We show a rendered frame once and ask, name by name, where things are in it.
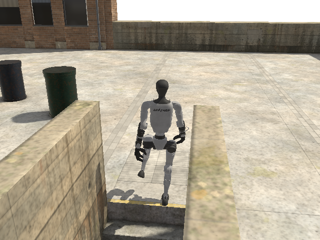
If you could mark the left robot shin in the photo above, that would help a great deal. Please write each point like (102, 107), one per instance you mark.
(145, 158)

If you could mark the left robot upper arm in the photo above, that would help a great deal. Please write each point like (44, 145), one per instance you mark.
(144, 114)

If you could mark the right robot shin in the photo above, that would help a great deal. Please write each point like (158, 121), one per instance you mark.
(167, 182)

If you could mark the robot left forearm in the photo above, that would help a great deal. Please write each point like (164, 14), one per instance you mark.
(139, 137)

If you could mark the robot shin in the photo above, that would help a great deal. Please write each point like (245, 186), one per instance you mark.
(145, 158)
(167, 182)

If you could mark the robot right forearm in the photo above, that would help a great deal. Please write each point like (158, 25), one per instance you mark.
(182, 130)

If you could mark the right robot upper arm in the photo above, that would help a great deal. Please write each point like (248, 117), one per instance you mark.
(179, 113)

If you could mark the right robot hand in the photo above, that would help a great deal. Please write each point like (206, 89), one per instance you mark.
(180, 141)

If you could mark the left robot hand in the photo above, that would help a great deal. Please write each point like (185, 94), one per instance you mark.
(138, 155)

